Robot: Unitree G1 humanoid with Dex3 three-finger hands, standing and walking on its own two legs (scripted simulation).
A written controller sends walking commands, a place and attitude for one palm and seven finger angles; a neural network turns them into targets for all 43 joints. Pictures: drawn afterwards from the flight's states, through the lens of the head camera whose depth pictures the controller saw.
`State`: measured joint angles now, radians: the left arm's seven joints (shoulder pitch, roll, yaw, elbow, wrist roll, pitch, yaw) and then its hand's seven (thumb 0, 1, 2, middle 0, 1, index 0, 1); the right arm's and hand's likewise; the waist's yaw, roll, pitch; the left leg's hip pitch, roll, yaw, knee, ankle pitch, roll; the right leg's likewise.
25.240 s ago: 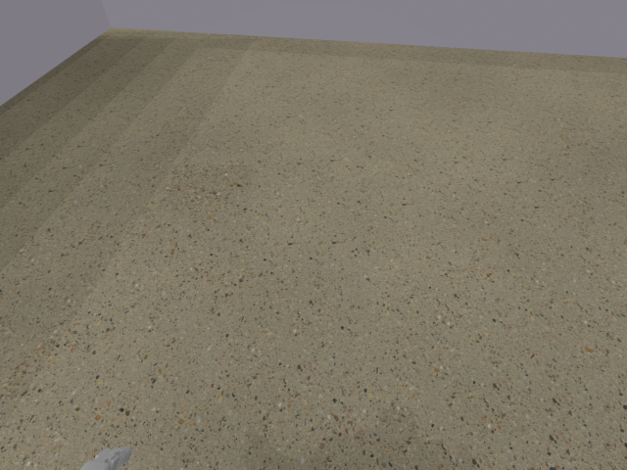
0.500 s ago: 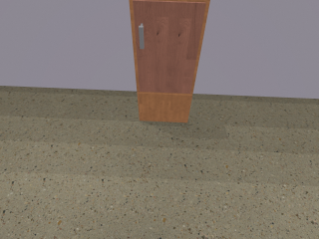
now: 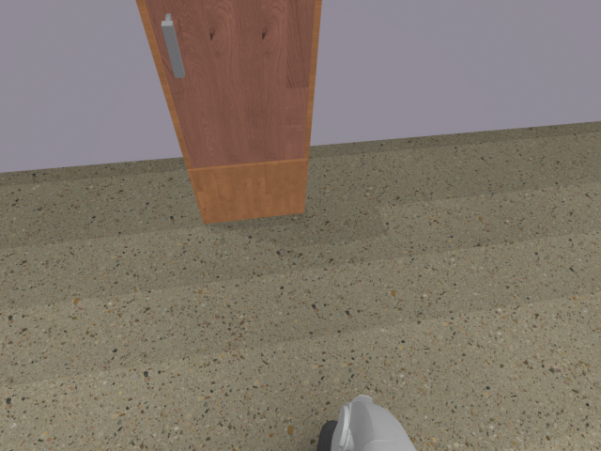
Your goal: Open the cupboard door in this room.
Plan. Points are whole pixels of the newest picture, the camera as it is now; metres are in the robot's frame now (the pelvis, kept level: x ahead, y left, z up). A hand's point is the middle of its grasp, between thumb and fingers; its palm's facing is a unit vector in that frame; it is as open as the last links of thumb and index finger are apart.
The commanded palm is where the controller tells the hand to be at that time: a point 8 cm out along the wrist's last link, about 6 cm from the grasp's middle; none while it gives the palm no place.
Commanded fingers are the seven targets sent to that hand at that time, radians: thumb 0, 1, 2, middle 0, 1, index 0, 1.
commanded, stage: walk to a spot facing it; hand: left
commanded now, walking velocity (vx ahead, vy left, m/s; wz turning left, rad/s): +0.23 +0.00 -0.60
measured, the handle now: (174, 45) +0.91 +0.35 +0.01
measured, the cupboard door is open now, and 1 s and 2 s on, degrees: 0 0 0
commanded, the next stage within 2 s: turn to face it in 0.02 s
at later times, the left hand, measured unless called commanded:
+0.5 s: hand (198, 368) +0.25 +0.18 -0.15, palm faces +0.02 -0.98 -0.22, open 7.3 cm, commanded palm none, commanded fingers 0.00 0.90 0.90 -0.20 -0.30 -0.20 -0.30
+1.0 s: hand (174, 339) +0.29 +0.23 -0.15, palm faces +0.14 -0.96 -0.25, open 7.4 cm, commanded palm none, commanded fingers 0.00 0.90 0.90 -0.20 -0.30 -0.20 -0.30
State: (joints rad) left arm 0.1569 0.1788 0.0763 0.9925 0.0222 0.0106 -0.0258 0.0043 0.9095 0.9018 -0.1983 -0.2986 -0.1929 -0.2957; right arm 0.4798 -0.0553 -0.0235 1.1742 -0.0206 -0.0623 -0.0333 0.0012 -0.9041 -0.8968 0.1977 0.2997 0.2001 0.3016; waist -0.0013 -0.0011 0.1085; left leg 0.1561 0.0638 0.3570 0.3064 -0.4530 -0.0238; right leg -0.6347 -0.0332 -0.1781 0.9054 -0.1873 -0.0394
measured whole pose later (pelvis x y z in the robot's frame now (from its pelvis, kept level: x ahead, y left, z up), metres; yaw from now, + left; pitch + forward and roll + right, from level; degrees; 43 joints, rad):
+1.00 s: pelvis +0.23 +0.02 +0.02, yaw +6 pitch +0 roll +0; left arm 0.14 0.21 0.06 1.02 0.01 0.03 0.02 0.00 0.91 0.90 -0.20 -0.30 -0.20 -0.30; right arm 0.21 -0.17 -0.05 1.05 -0.02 0.01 -0.02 0.00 -0.91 -0.90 0.20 0.30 0.20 0.30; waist -0.01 0.00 0.08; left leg -0.23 0.00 0.02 0.44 -0.20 0.02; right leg -0.38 -0.07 -0.03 0.85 -0.44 0.10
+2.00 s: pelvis +0.44 +0.03 +0.01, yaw +10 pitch -1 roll +2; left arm 0.15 0.21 0.06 1.02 0.02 -0.03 0.02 0.00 0.92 0.90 -0.20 -0.30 -0.19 -0.30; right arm 0.24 -0.16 -0.05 1.09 -0.02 -0.03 -0.03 -0.02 -0.93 -0.90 0.20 0.30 0.20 0.30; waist 0.00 -0.03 0.06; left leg -0.09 0.03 0.16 0.45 -0.34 -0.01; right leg -0.38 -0.10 -0.08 0.64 -0.21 0.04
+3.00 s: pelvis +0.36 +0.06 +0.01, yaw +8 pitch -1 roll +0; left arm 0.35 0.15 0.03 1.01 0.03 0.03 0.01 0.01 0.92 0.90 -0.21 -0.30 -0.20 -0.30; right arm 0.38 -0.16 -0.01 1.01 -0.03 0.00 -0.03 0.00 -0.91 -0.90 0.20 0.30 0.20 0.30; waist 0.00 -0.03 -0.02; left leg -0.23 0.00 0.07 0.50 -0.25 0.03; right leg -0.29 0.02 -0.08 0.52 -0.22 -0.05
